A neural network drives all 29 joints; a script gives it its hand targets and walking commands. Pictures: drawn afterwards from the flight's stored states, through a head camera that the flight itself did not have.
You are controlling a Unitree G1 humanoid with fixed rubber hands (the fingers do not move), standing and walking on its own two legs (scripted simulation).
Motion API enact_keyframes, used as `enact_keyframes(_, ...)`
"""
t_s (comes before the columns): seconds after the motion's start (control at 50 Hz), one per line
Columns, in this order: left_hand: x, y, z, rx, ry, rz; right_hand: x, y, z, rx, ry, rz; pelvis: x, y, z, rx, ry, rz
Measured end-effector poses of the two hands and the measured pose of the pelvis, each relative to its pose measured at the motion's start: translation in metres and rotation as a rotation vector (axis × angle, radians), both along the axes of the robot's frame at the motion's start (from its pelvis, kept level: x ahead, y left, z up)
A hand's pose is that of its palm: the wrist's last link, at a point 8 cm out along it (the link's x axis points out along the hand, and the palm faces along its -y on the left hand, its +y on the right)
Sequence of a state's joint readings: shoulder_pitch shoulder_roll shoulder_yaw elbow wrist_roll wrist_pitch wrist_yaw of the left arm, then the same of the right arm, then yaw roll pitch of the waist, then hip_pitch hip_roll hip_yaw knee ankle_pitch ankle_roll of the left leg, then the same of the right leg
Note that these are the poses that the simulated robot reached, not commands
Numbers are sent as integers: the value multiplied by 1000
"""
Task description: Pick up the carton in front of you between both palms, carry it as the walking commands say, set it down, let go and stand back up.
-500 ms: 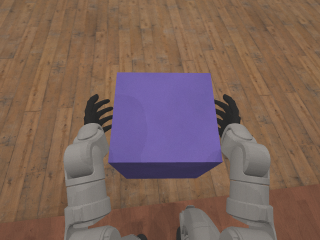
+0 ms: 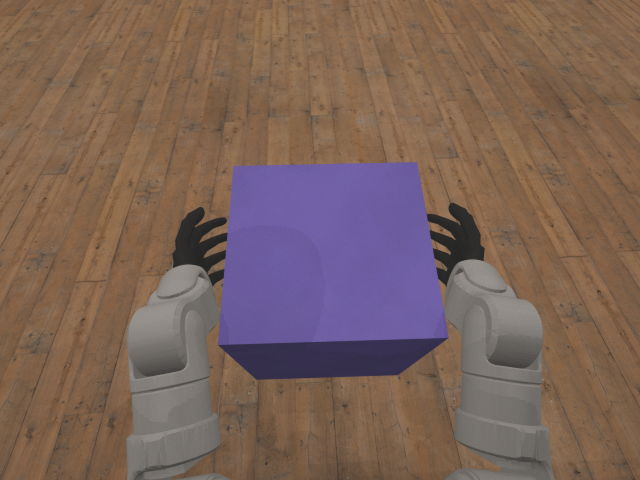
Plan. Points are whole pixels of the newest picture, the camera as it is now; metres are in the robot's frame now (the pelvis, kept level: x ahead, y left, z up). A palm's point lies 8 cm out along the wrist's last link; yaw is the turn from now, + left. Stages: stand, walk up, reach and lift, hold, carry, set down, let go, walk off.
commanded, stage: carry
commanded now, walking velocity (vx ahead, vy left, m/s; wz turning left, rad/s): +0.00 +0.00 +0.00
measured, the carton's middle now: (326, 284) +0.35 +0.00 +0.03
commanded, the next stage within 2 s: none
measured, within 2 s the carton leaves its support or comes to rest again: neither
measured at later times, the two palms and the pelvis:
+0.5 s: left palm (181, 295) +0.30 +0.17 +0.09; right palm (459, 288) +0.30 -0.14 +0.09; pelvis -0.02 +0.01 -0.01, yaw +1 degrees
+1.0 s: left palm (173, 317) +0.26 +0.16 +0.11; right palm (474, 307) +0.27 -0.14 +0.11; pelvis -0.05 +0.00 +0.00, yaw +0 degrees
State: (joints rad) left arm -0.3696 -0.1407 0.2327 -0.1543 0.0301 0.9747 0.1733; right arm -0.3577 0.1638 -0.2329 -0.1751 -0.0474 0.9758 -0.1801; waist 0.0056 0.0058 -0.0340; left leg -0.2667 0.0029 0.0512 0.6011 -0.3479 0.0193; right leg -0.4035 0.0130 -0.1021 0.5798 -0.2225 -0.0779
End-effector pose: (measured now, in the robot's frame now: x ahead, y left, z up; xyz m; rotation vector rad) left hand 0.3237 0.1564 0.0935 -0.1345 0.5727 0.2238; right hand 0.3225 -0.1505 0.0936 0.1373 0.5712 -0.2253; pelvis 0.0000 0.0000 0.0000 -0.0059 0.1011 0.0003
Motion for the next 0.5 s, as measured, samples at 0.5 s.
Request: enact_keyframes(0.5,-26,10,-1,1,24,20,-24,9,-2,4,24,-1,-17,8,-5,-2,-42,9)
